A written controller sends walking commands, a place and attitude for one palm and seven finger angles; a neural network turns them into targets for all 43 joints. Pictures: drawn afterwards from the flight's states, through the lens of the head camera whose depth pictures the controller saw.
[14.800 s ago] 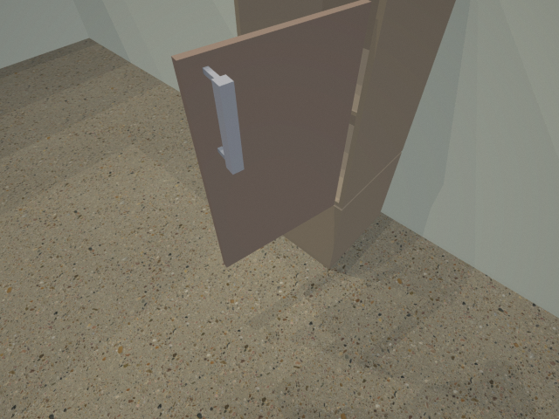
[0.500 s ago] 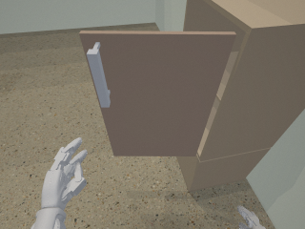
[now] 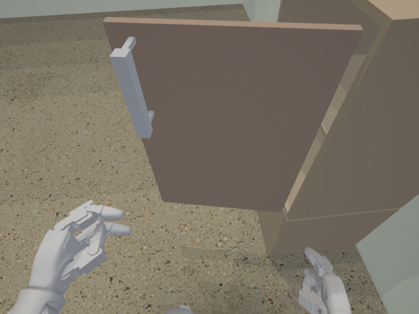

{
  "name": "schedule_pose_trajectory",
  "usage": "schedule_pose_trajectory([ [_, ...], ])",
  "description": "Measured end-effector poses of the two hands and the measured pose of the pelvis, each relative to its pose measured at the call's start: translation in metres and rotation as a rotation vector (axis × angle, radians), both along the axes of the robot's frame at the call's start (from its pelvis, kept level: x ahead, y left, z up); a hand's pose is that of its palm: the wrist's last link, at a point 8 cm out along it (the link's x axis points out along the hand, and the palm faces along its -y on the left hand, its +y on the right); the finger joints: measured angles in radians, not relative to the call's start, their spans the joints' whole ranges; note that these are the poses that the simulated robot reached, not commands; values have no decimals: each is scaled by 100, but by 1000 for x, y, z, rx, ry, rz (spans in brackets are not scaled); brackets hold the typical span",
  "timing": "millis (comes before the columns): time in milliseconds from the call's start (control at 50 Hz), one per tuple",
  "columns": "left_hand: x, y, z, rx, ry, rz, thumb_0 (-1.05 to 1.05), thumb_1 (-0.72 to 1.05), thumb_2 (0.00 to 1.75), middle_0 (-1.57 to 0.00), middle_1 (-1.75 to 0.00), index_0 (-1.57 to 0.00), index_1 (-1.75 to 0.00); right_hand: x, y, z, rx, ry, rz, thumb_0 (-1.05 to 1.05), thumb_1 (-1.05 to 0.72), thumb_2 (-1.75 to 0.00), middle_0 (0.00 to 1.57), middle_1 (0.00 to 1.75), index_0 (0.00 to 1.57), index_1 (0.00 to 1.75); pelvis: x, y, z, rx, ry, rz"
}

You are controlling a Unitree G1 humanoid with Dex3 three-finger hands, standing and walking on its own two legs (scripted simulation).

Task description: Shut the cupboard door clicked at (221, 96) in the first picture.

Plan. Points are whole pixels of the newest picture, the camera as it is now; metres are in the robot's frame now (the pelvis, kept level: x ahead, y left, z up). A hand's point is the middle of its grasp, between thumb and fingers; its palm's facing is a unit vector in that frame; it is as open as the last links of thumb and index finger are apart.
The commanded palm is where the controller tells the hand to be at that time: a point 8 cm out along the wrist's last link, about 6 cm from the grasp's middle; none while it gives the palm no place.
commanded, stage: raise the hand and make a fist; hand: left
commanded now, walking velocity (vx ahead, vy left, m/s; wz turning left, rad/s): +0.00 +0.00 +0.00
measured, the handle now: (138, 91) +0.46 +0.17 +0.19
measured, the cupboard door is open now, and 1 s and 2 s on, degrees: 78 78 78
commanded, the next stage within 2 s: bring the fist close to the handle in 1.16 s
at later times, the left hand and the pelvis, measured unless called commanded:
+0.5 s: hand (66, 217) +0.22 +0.22 +0.15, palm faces +0.01 -1.00 -0.06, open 3.1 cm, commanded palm +0.19 +0.27 +0.16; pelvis +0.01 +0.04 +0.03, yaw +0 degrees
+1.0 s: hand (53, 198) +0.23 +0.22 +0.19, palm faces +0.02 -1.00 -0.05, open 3.1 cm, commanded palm +0.20 +0.27 +0.19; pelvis +0.00 +0.03 +0.04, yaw +0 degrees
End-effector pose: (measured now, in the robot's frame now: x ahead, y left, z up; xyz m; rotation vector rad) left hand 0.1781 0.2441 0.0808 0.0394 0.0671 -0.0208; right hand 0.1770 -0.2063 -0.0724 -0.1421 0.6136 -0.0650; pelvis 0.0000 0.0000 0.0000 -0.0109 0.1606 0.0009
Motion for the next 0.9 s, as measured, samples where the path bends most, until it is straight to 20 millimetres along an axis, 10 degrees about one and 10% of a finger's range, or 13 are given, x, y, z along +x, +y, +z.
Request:
schedule_pose_trajectory([
  [240,5,15,31,-1,-77,11,2,90,90,-94,-111,-94,-111,-19,-20,17,-94,27,-62,2,-90,-90,20,30,20,30,8,21,15,-3,-36,-14],
  [620,28,37,89,22,-144,27,2,89,90,-125,-145,-126,-146,13,40,55,-26,-122,45,1,-90,-90,21,30,20,30,7,40,35,-16,-149,-2],
  [900,35,41,117,20,-135,32,2,89,90,-130,-150,-130,-150,3,30,59,-32,-87,31,1,-90,-90,21,30,20,31,0,36,44,-7,-198,-4],
])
